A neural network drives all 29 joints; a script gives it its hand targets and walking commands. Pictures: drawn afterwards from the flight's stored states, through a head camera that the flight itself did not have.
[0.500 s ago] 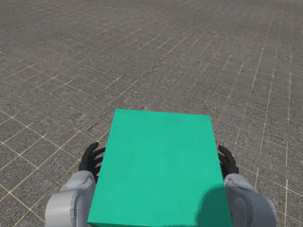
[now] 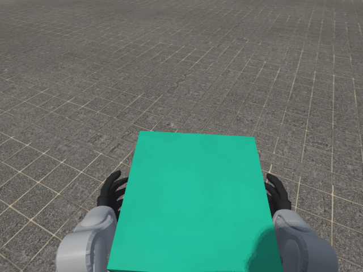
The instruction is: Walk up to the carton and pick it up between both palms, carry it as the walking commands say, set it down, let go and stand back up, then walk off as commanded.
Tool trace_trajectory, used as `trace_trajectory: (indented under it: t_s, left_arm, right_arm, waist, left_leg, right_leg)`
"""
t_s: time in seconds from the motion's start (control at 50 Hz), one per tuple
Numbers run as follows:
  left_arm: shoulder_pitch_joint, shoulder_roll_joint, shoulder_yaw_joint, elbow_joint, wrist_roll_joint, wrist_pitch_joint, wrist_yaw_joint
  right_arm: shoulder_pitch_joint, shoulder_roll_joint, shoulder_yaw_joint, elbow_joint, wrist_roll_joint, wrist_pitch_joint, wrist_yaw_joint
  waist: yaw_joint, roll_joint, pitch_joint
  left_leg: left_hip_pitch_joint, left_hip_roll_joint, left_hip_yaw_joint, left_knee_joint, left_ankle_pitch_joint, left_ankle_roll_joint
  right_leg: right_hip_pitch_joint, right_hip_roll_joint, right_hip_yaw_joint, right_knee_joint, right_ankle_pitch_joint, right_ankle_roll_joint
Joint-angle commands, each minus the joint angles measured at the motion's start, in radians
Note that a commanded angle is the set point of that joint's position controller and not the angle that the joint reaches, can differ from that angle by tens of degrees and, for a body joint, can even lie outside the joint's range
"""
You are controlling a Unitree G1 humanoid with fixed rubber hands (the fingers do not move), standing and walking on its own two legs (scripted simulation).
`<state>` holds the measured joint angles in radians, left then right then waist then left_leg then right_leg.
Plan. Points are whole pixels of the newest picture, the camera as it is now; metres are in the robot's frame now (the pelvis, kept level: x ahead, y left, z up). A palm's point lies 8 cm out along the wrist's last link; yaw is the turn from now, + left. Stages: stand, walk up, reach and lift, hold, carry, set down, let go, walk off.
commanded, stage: carry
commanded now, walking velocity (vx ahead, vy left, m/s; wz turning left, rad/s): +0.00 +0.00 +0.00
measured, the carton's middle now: (191, 220) +0.23 -0.01 +0.03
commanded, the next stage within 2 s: none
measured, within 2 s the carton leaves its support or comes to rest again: neither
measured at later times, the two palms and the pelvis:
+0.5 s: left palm (81, 256) +0.14 +0.18 +0.08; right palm (271, 251) +0.15 -0.14 +0.08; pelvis -0.07 +0.01 -0.01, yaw +2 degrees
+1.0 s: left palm (86, 244) +0.16 +0.18 +0.08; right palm (266, 235) +0.18 -0.14 +0.08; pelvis -0.06 +0.01 -0.01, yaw +2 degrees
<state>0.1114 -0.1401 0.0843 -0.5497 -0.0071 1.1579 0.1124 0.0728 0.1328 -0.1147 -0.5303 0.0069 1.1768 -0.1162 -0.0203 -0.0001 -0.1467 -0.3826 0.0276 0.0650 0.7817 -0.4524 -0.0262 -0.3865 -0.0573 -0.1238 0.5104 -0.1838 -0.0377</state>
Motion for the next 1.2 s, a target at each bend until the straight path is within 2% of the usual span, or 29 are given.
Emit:
trace_trajectory:
  t_s: [0.0,0.02,0.04,0.06,0.08,0.1,0.12,0.18,0.28,0.46,0.72,1.0,1.18]
  left_arm:
    - [-0.361,-0.632,-0.647,-0.070,-0.171,0.003,-0.118]
    - [-0.355,-0.615,-0.646,-0.058,-0.166,0.009,-0.116]
    - [-0.349,-0.599,-0.639,-0.039,-0.159,0.014,-0.114]
    - [-0.363,-0.606,-0.650,-0.037,-0.173,0.013,-0.118]
    - [-0.429,-0.630,-0.686,-0.079,-0.198,0.009,-0.128]
    - [-0.476,-0.649,-0.699,-0.097,-0.208,0.008,-0.131]
    - [-0.502,-0.663,-0.707,-0.099,-0.215,0.009,-0.133]
    - [-0.505,-0.674,-0.719,-0.090,-0.227,0.016,-0.137]
    - [-0.482,-0.680,-0.700,-0.070,-0.215,0.019,-0.138]
    - [-0.473,-0.691,-0.672,-0.063,-0.205,0.018,-0.136]
    - [-0.496,-0.701,-0.661,-0.043,-0.210,0.007,-0.144]
    - [-0.518,-0.702,-0.643,0.005,-0.194,-0.027,-0.148]
    - [-0.519,-0.709,-0.621,0.060,-0.178,-0.072,-0.152]
  right_arm:
    - [-0.375,0.665,0.744,-0.084,0.231,0.003,0.118]
    - [-0.369,0.652,0.726,-0.067,0.219,0.007,0.115]
    - [-0.369,0.640,0.706,-0.048,0.213,0.008,0.113]
    - [-0.370,0.634,0.683,-0.028,0.203,0.004,0.117]
    - [-0.370,0.650,0.673,-0.023,0.197,-0.003,0.124]
    - [-0.387,0.667,0.671,-0.030,0.199,-0.007,0.128]
    - [-0.400,0.678,0.665,-0.036,0.196,-0.009,0.131]
    - [-0.404,0.675,0.659,-0.044,0.189,-0.012,0.128]
    - [-0.430,0.675,0.682,-0.079,0.203,-0.005,0.130]
    - [-0.462,0.705,0.715,-0.092,0.225,0.006,0.133]
    - [-0.477,0.727,0.705,-0.058,0.217,-0.002,0.134]
    - [-0.496,0.731,0.685,-0.004,0.205,-0.038,0.140]
    - [-0.495,0.728,0.664,0.046,0.193,-0.084,0.149]
  waist:
    - [0.024,-0.176,-0.158]
    - [0.026,-0.141,-0.150]
    - [0.036,-0.103,-0.144]
    - [0.029,0.013,-0.117]
    - [0.019,0.124,-0.071]
    - [0.018,0.128,-0.041]
    - [0.019,0.106,-0.009]
    - [0.029,0.089,-0.021]
    - [0.030,0.042,-0.019]
    - [0.029,-0.013,-0.071]
    - [0.024,-0.023,-0.092]
    - [0.022,-0.020,-0.106]
    - [0.019,-0.012,-0.146]
  left_leg:
    - [0.044,-0.033,0.041,-0.332,0.055,0.024]
    - [0.101,-0.026,0.026,-0.435,0.113,0.032]
    - [0.170,0.024,-0.017,-0.450,0.123,0.040]
    - [0.181,0.110,-0.101,-0.440,0.128,0.051]
    - [0.092,0.177,-0.194,-0.476,0.070,0.073]
    - [0.019,0.189,-0.195,-0.511,-0.014,0.082]
    - [-0.042,0.180,-0.177,-0.527,-0.069,0.077]
    - [-0.091,0.131,-0.113,-0.492,-0.098,0.066]
    - [-0.105,0.108,-0.103,-0.457,-0.130,0.069]
    - [-0.053,0.068,-0.073,-0.390,-0.038,0.067]
    - [-0.014,0.056,-0.070,-0.366,0.017,0.069]
    - [0.013,0.063,-0.073,-0.364,0.089,0.064]
    - [0.062,0.081,-0.068,-0.357,0.218,0.055]
  right_leg:
    - [0.198,-0.199,0.251,-0.189,-0.064,-0.068]
    - [0.177,-0.176,0.234,-0.175,-0.095,-0.037]
    - [0.121,-0.165,0.213,-0.164,-0.102,-0.012]
    - [0.034,-0.130,0.144,-0.110,-0.068,0.025]
    - [0.000,-0.087,0.077,-0.048,-0.078,0.046]
    - [0.030,-0.064,0.053,-0.017,-0.080,0.047]
    - [0.056,-0.048,0.039,-0.004,-0.072,0.045]
    - [0.125,-0.044,0.031,-0.020,-0.068,0.038]
    - [0.114,-0.048,0.036,-0.053,-0.155,0.034]
    - [0.102,-0.082,0.084,-0.123,-0.242,0.029]
    - [0.083,-0.098,0.103,-0.150,-0.257,0.029]
    - [0.103,-0.111,0.110,-0.147,-0.183,0.025]
    - [0.161,-0.118,0.088,-0.088,0.060,0.022]
